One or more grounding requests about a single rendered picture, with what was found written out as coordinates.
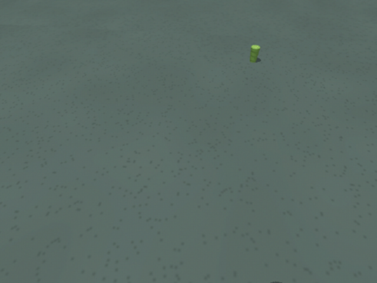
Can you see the cup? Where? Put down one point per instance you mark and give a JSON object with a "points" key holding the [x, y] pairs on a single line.
{"points": [[254, 53]]}

